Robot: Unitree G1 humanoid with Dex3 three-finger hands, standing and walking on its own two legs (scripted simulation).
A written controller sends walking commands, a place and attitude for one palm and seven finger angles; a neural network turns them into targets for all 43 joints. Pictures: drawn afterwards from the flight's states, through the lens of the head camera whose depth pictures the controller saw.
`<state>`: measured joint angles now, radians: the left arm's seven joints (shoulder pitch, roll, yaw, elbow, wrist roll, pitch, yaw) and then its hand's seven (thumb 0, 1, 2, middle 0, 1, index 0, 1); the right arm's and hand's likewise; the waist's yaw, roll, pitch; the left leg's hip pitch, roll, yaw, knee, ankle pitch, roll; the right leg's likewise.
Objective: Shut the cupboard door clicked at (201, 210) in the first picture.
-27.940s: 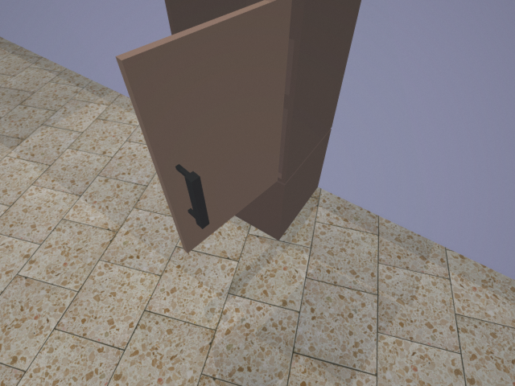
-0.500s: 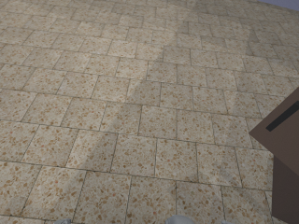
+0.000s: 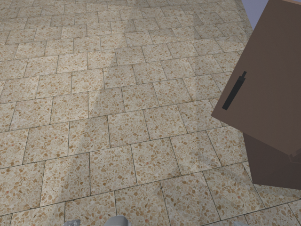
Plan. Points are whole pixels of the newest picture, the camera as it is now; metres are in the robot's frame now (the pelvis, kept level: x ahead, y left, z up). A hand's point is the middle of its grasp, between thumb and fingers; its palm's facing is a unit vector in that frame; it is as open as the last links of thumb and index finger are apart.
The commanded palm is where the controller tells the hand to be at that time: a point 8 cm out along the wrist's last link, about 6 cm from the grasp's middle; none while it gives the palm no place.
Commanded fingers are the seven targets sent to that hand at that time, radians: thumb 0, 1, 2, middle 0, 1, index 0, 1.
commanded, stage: turn to face it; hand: left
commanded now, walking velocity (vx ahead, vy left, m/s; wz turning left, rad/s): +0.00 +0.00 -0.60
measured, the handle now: (234, 91) +0.64 -0.32 -0.09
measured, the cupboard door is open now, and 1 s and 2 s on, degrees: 63 63 63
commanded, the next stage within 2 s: take the last steps up to it in 0.84 s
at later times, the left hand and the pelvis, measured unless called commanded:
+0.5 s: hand (106, 204) +0.19 +0.15 -0.15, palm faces -0.30 -0.91 -0.29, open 7.4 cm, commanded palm none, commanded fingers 0.00 0.90 0.90 -0.20 -0.30 -0.20 -0.30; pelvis +0.01 -0.02 -0.01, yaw -17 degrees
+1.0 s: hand (113, 206) +0.19 +0.13 -0.17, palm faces -0.40 -0.89 -0.21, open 7.4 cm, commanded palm none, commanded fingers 0.00 0.90 0.90 -0.20 -0.30 -0.20 -0.30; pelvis +0.04 -0.02 +0.00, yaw -27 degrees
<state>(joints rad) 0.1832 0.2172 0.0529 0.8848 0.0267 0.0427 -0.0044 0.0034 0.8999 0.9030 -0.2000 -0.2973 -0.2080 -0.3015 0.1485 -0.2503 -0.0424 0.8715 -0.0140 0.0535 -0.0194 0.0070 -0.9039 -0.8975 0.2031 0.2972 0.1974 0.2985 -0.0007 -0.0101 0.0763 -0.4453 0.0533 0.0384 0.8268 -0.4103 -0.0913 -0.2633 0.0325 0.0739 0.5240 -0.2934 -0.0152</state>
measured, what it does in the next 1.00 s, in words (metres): steps on the spot, turning right: left foot, then right foot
